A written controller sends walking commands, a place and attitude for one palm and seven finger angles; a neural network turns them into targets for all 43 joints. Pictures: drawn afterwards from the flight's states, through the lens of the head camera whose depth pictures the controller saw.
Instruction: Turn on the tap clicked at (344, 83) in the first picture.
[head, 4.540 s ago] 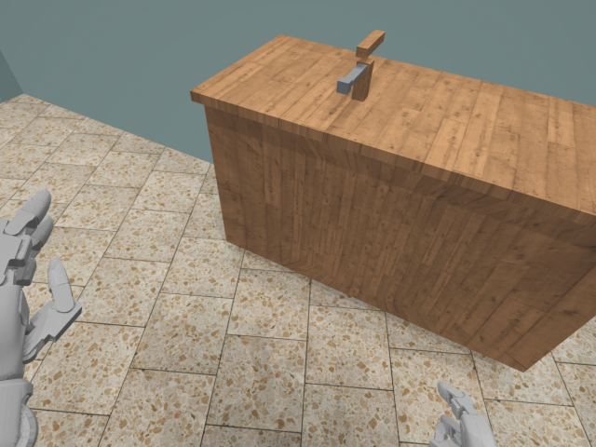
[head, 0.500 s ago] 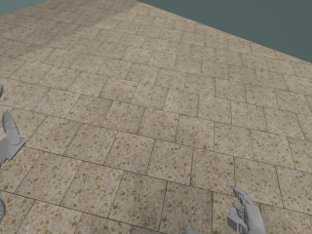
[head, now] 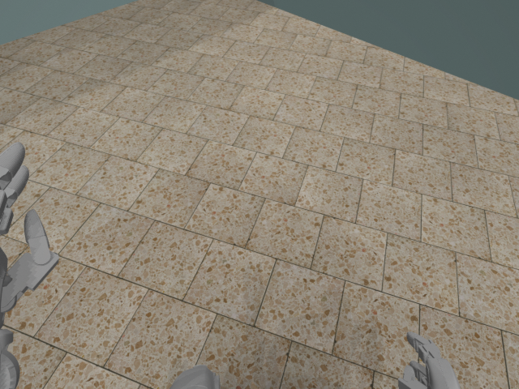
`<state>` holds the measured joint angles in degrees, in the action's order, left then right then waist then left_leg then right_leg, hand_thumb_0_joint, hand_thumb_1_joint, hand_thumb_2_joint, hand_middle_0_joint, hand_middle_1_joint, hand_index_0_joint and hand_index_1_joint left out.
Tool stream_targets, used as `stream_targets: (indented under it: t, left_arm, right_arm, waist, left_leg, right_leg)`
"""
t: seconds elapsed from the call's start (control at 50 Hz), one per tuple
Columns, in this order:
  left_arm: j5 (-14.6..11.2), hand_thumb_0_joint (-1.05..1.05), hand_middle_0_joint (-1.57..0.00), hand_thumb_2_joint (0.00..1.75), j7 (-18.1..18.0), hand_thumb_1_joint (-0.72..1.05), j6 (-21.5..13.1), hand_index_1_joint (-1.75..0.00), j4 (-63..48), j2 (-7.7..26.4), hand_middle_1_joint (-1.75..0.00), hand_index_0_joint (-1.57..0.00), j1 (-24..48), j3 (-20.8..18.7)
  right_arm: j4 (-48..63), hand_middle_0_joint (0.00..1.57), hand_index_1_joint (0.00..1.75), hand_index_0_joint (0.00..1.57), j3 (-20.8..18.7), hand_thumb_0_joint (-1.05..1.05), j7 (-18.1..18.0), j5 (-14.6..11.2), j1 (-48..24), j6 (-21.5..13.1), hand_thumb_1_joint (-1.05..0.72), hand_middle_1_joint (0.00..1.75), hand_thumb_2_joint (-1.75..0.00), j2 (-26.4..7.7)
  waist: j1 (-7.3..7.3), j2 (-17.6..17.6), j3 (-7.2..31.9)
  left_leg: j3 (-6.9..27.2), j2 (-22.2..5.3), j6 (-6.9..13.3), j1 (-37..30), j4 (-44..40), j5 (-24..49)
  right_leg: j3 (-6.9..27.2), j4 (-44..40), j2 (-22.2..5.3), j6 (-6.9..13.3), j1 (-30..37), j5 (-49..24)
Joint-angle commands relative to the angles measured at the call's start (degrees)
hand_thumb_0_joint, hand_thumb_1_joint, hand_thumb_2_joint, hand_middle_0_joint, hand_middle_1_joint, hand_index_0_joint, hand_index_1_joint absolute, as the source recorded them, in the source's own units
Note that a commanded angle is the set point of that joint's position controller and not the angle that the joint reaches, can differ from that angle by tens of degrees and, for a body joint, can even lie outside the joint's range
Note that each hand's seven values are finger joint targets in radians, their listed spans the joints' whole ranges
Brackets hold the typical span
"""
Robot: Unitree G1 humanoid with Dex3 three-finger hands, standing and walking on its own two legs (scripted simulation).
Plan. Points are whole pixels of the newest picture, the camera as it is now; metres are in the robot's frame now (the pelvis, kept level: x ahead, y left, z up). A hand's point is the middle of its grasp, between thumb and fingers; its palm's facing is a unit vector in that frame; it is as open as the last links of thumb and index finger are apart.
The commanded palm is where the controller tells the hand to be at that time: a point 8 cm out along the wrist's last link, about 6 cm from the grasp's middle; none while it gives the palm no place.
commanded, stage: walk around to get in front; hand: left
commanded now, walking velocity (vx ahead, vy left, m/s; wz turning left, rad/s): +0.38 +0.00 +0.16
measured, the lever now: out of the picture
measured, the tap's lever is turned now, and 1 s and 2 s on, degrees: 0 0 0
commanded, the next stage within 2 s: turn to face it in 0.56 s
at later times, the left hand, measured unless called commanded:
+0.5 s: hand (104, 160) +0.36 +0.23 +0.17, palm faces +0.47 -0.74 -0.48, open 7.4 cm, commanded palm +0.30 +0.27 +0.18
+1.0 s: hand (127, 98) +0.48 +0.24 +0.18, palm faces +0.45 -0.81 -0.38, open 7.4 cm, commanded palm +0.42 +0.27 +0.18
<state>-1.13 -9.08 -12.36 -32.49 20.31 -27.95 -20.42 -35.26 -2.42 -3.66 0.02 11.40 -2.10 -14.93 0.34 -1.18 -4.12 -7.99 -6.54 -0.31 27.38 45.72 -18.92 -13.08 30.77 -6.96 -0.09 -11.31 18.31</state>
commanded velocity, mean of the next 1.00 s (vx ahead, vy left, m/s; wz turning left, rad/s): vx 0.22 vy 0.00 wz -0.08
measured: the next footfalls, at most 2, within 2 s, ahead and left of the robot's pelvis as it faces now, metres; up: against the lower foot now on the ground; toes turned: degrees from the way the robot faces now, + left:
left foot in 0.08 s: +0.15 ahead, +0.14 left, +0.00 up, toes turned +11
right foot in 0.44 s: +0.24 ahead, -0.13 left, +0.00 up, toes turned -9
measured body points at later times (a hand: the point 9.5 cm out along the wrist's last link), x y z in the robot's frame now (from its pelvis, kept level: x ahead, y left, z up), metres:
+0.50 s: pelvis +0.15 -0.02 -0.02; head +0.18 -0.05 +0.43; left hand +0.32 +0.27 +0.20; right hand +0.32 -0.21 -0.13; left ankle +0.11 +0.12 -0.70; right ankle +0.21 -0.12 -0.74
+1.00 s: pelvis +0.26 -0.01 -0.01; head +0.30 +0.00 +0.44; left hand +0.45 +0.28 +0.20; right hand +0.47 -0.19 -0.08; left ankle +0.30 +0.13 -0.74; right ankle +0.27 -0.13 -0.69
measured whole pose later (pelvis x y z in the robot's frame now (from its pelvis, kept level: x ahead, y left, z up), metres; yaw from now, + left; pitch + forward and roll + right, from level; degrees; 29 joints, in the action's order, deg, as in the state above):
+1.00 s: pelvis +0.26 -0.01 -0.01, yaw +1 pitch -1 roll -1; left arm -1.7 -8.7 -11.8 -30.6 20.7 -21.5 -21.9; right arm -31.0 1.6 -0.9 -0.1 6.6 -4.8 -7.0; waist 2.1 0.1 -6.1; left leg -12.8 -9.9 -0.9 18.1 33.4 -13.1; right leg -6.1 53.2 -3.6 -2.3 -24.6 25.0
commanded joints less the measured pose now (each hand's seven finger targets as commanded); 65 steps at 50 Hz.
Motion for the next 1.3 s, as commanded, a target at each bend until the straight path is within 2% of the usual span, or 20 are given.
stream_targets:
  t: [0.0, 0.04, 0.08, 0.1, 0.24, 0.38, 0.4, 0.42, 0.44, 0.46, 0.58, 0.74, 0.8, 0.84, 0.94, 1.08, 1.1, 1.14, 1.18, 1.28]
  left_arm:
    - [-0.75, 0.00, -0.20, 0.90, -3.06, 0.90, -3.13, -0.30, -10.92, 10.27, -0.30, -0.20, 4.71, -7.80]
    - [-0.62, 0.00, -0.20, 0.90, -2.69, 0.90, -3.68, -0.30, -11.86, 8.84, -0.30, -0.20, 7.85, -5.32]
    - [-0.56, 0.00, -0.20, 0.90, -2.38, 0.90, -5.17, -0.30, -9.03, 9.99, -0.30, -0.20, 10.01, -6.08]
    - [-0.12, 0.00, -0.20, 0.90, -1.93, 0.90, -5.25, -0.30, -8.81, 13.24, -0.30, -0.20, 11.05, -8.06]
    - [-0.70, 0.00, -0.20, 0.90, -0.65, 0.90, -4.34, -0.30, -15.86, 9.48, -0.30, -0.20, 0.78, -7.59]
    - [-0.54, 0.00, -0.20, 0.90, -0.30, 0.90, -2.01, -0.30, -3.93, 8.79, -0.30, -0.20, 5.08, -6.86]
    - [-0.31, 0.00, -0.20, 0.90, -0.34, 0.90, -1.58, -0.30, -3.40, 9.04, -0.30, -0.20, 6.16, -6.45]
    - [0.47, 0.00, -0.20, 0.90, -0.59, 0.90, -1.31, -0.30, -3.48, 11.32, -0.30, -0.20, 7.62, -7.13]
    - [-0.04, 0.00, -0.20, 0.90, -0.85, 0.90, -0.83, -0.30, -2.42, 13.08, -0.30, -0.20, 6.38, -8.81]
    - [-1.19, 0.00, -0.20, 0.90, -0.37, 0.90, -1.42, -0.30, -3.74, 11.88, -0.30, -0.20, 9.20, -7.62]
    - [-0.37, 0.00, -0.20, 0.90, -0.69, 0.90, -3.65, -0.30, -10.78, 12.46, -0.30, -0.20, 5.69, -8.67]
    - [-0.81, 0.00, -0.20, 0.90, -2.86, 0.90, -3.49, -0.30, -12.41, 9.91, -0.30, -0.20, 2.92, -7.85]
    - [-0.89, 0.00, -0.20, 0.90, -2.21, 0.90, -4.97, -0.30, -8.66, 10.49, -0.30, -0.20, 8.69, -6.47]
    - [-0.76, 0.00, -0.20, 0.90, -1.27, 0.90, -5.28, -0.30, -9.07, 12.43, -0.30, -0.20, 10.51, -7.70]
    - [-0.50, 0.00, -0.20, 0.90, 0.01, 0.90, -4.26, -0.30, -15.40, 9.94, -0.30, -0.20, 6.76, -6.37]
    - [-1.41, 0.00, -0.20, 0.90, 0.79, 0.90, -2.33, -0.30, -8.20, 10.35, -0.30, -0.20, 5.18, -8.35]
    - [-0.92, 0.00, -0.20, 0.90, 0.80, 0.90, -2.14, -0.30, -7.53, 11.05, -0.30, -0.20, 7.22, -8.16]
    - [-2.16, 0.00, -0.20, 0.90, 0.07, 0.90, -0.63, -0.30, -4.50, 12.54, -0.30, -0.20, 5.49, -10.11]
    - [-2.27, 0.00, -0.20, 0.90, -0.65, 0.90, -1.03, -0.30, -9.45, 14.04, -0.30, -0.20, 3.07, -11.72]
    - [-2.49, 0.00, -0.20, 0.90, -1.13, 0.90, -2.21, -0.30, -12.42, 13.01, -0.30, -0.20, -0.82, -11.76]
  right_arm:
    - [10.00, 0.20, 0.30, 0.20, -0.75, 0.00, -1.03, 0.09, -3.64, -3.01, -0.90, 0.30, -0.90, -1.17]
    - [10.26, 0.20, 0.30, 0.20, -1.81, 0.00, -1.72, -0.48, -1.28, -3.33, -0.90, 0.30, -0.90, -3.17]
    - [10.60, 0.20, 0.30, 0.20, -1.44, 0.00, -0.93, -0.30, -3.03, -3.78, -0.90, 0.30, -0.90, -3.96]
    - [10.03, 0.20, 0.30, 0.20, -0.98, 0.00, -0.63, -0.09, -4.16, -4.12, -0.90, 0.30, -0.90, -3.30]
    - [8.83, 0.20, 0.30, 0.20, -0.89, 0.00, 0.98, -0.49, -3.42, -6.40, -0.90, 0.30, -0.90, -2.29]
    - [7.59, 0.20, 0.30, 0.20, -0.02, 0.00, -0.85, -0.28, -4.11, -5.01, -0.90, 0.30, -0.90, -1.71]
    - [7.44, 0.20, 0.30, 0.20, 0.07, 0.00, -0.94, -0.57, -4.15, -4.67, -0.90, 0.30, -0.90, -1.03]
    - [7.58, 0.20, 0.30, 0.20, 0.26, 0.00, -0.74, -0.69, -3.40, -4.10, -0.90, 0.30, -0.90, 0.29]
    - [8.78, 0.20, 0.30, 0.20, 0.81, 0.00, -0.64, -0.53, -5.48, -4.36, -0.90, 0.30, -0.90, -0.20]
    - [7.74, 0.20, 0.30, 0.20, -0.02, 0.00, -0.18, -0.46, -5.52, -4.77, -0.90, 0.30, -0.90, -1.85]
    - [7.43, 0.20, 0.30, 0.20, -0.05, 0.00, -0.05, -0.51, -6.51, -2.54, -0.90, 0.30, -0.90, -2.08]
    - [10.52, 0.20, 0.30, 0.20, -1.05, 0.00, -1.49, -0.16, -2.60, -2.56, -0.90, 0.30, -0.90, -1.56]
    - [11.06, 0.20, 0.30, 0.20, -1.40, 0.00, -1.42, -0.80, -2.31, -2.71, -0.90, 0.30, -0.90, -4.45]
    - [10.25, 0.20, 0.30, 0.20, -1.19, 0.00, -0.90, -0.19, -4.62, -3.43, -0.90, 0.30, -0.90, -3.65]
    - [11.05, 0.20, 0.30, 0.20, -0.98, 0.00, 2.24, -0.39, -4.16, -5.68, -0.90, 0.30, -0.90, -3.74]
    - [11.73, 0.20, 0.30, 0.20, -0.46, 0.00, 2.66, -0.66, -2.41, -5.65, -0.90, 0.30, -0.90, -2.70]
    - [11.65, 0.20, 0.30, 0.20, -0.42, 0.00, 2.65, -1.00, -1.96, -5.35, -0.90, 0.30, -0.90, -1.89]
    - [13.00, 0.20, 0.30, 0.20, 0.08, 0.00, 2.11, -1.34, -4.85, -4.83, -0.90, 0.30, -0.90, -0.72]
    - [11.47, 0.20, 0.30, 0.20, 1.31, 0.00, 2.36, -0.94, -5.90, -3.30, -0.90, 0.30, -0.90, 0.37]
    - [10.68, 0.20, 0.30, 0.20, 0.41, 0.00, 1.92, -0.70, -7.53, -0.32, -0.90, 0.30, -0.90, -1.38]
  waist:
    - [0.73, -5.03, 8.34]
    - [-1.58, 5.73, 10.35]
    - [-1.66, 23.74, 10.76]
    - [-1.61, 20.21, 9.59]
    - [-0.10, 15.99, 10.26]
    - [0.23, 9.12, 8.71]
    - [0.77, 3.38, 10.37]
    - [0.66, -11.05, 12.45]
    - [1.82, -17.54, 11.29]
    - [1.23, -14.29, 10.11]
    - [-0.28, -4.50, 5.44]
    - [-0.69, -1.87, 11.85]
    - [-0.58, 16.77, 13.77]
    - [-0.50, 17.95, 12.00]
    - [0.28, 19.08, 10.24]
    - [0.73, 11.16, 10.68]
    - [0.56, 2.77, 11.09]
    - [1.47, -19.34, 12.60]
    - [0.80, -11.07, 14.71]
    - [0.35, -3.88, 15.47]
  left_leg:
    - [-5.66, 3.96, -0.03, -10.01, -14.13, 5.94]
    - [-0.46, 1.62, 1.96, -21.83, -19.52, 6.95]
    - [34.18, -17.97, 12.53, -28.27, -29.93, 9.11]
    - [37.55, -20.40, 15.23, -26.53, -30.98, 6.15]
    - [10.03, -10.65, 9.18, -18.71, -29.52, 13.85]
    - [4.26, -8.41, 5.96, -11.17, -19.23, 3.68]
    - [1.80, -5.64, 4.76, -8.31, -8.50, 2.45]
    - [-1.65, 0.04, 2.75, 3.22, 9.72, -3.54]
    - [3.14, 5.29, 1.16, 15.37, 23.22, -14.50]
    - [8.89, 2.79, 0.57, 14.15, 28.41, -10.36]
    - [6.41, -2.13, -0.89, 7.90, 16.28, -0.75]
    - [-4.53, 3.54, -0.98, -16.99, -19.17, 13.32]
    - [22.62, -17.94, 10.19, -30.11, -24.32, 35.43]
    - [23.65, -21.64, 13.15, -26.61, -25.08, 29.97]
    - [2.23, -15.60, 5.93, -16.26, -25.24, 24.94]
    - [-3.29, -14.60, 0.73, -15.53, -11.34, 18.20]
    - [-5.48, -10.42, -1.02, -12.81, -1.90, 12.35]
    - [1.71, 1.79, -4.98, 6.05, 20.39, -18.35]
    - [8.69, 0.01, -5.30, 9.68, 28.15, -12.25]
    - [7.44, 1.16, -5.43, 5.63, 20.56, -5.86]
  right_leg:
    - [8.91, -7.00, -9.62, 6.24, 2.64, -6.49]
    - [4.40, 10.11, -5.88, 2.93, -3.56, -7.79]
    - [6.66, 37.16, 4.24, -0.39, -22.33, 18.47]
    - [11.72, 42.16, 1.39, -0.40, -27.04, 15.77]
    - [5.63, 22.42, 0.42, -2.19, -18.69, 1.28]
    - [-0.34, -1.02, 4.91, -2.14, 1.40, -3.42]
    - [3.51, -4.95, 2.89, -0.67, 6.69, -1.60]
    - [21.85, -10.33, -9.14, 4.63, 14.29, 0.03]
    - [40.36, -14.52, -19.12, 10.51, 17.61, -5.25]
    - [39.52, -17.09, -19.77, 9.31, 12.45, 3.03]
    - [11.75, -14.68, -15.78, 7.98, 2.46, -11.23]
    - [5.86, 2.84, -6.48, 3.65, 3.77, -25.88]
    - [7.77, 29.16, 4.36, -0.34, -17.99, 18.97]
    - [13.11, 35.54, 2.10, -0.86, -21.96, 16.26]
    - [6.56, 20.44, 2.58, -2.55, -12.52, 4.35]
    - [3.76, 0.78, 5.60, -2.53, -2.35, -6.09]
    - [9.22, -3.46, 2.19, -0.62, 0.44, -17.38]
    - [37.66, -7.18, -12.40, 7.74, 7.14, -52.10]
    - [33.40, -3.62, -12.01, 9.99, 13.05, -48.94]
    - [26.23, -5.87, -8.34, 9.22, 9.38, -39.87]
